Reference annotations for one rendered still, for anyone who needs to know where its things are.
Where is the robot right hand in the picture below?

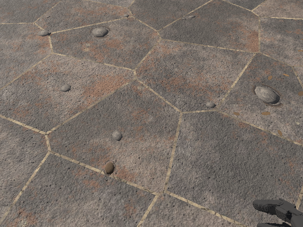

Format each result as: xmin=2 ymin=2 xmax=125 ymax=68
xmin=253 ymin=198 xmax=303 ymax=227

